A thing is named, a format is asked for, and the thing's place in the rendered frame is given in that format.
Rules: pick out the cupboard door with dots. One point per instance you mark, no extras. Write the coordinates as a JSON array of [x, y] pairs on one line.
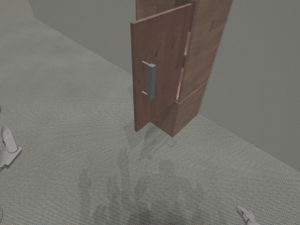
[[161, 40]]

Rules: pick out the left robot hand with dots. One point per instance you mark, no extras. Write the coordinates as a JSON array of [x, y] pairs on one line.
[[11, 151]]

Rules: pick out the right robot hand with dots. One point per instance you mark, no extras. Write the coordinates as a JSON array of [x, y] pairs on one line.
[[246, 215]]

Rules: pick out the handle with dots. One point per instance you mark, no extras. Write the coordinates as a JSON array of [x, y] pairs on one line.
[[151, 80]]

